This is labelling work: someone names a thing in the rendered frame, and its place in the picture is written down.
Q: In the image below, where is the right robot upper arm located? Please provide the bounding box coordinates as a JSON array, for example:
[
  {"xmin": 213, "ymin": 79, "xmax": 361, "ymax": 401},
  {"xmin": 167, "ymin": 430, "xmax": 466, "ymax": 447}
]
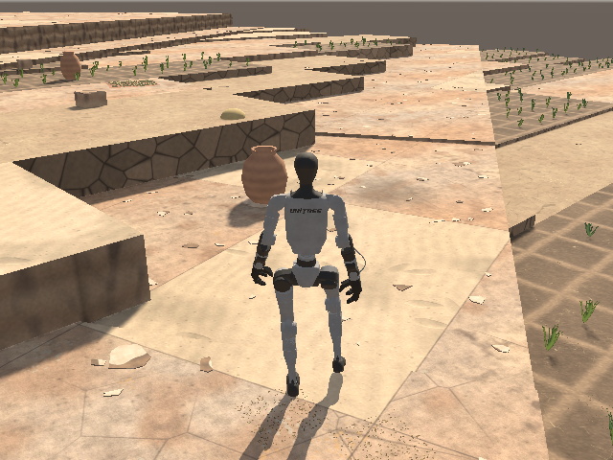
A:
[{"xmin": 326, "ymin": 194, "xmax": 351, "ymax": 248}]

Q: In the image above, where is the robot left forearm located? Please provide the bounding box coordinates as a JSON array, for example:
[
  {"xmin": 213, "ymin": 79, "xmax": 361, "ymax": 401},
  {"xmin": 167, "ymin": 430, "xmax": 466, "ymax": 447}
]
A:
[{"xmin": 253, "ymin": 231, "xmax": 271, "ymax": 269}]

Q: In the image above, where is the robot right hand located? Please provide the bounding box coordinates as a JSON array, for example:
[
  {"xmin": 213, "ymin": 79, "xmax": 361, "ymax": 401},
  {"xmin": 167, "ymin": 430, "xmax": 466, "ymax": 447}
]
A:
[{"xmin": 339, "ymin": 277, "xmax": 362, "ymax": 304}]

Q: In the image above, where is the robot right forearm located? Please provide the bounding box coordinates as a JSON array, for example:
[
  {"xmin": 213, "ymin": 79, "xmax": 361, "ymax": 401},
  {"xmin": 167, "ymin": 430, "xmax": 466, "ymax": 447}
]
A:
[{"xmin": 341, "ymin": 234, "xmax": 360, "ymax": 281}]

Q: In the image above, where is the left robot upper arm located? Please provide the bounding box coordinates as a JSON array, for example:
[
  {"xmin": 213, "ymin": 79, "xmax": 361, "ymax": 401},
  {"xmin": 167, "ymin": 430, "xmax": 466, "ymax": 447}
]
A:
[{"xmin": 261, "ymin": 194, "xmax": 286, "ymax": 246}]

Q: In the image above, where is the humanoid robot torso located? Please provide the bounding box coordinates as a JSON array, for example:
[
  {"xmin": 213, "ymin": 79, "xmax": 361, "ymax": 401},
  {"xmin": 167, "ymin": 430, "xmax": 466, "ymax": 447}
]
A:
[{"xmin": 284, "ymin": 189, "xmax": 329, "ymax": 288}]

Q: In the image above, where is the robot left hand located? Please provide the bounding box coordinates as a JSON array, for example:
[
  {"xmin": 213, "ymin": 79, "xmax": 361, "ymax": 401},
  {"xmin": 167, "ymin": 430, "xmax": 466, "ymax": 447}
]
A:
[{"xmin": 251, "ymin": 266, "xmax": 273, "ymax": 286}]

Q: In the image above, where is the right robot shin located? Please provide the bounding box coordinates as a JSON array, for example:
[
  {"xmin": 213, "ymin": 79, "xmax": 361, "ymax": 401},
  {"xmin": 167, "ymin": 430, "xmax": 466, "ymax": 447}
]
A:
[{"xmin": 329, "ymin": 296, "xmax": 342, "ymax": 360}]

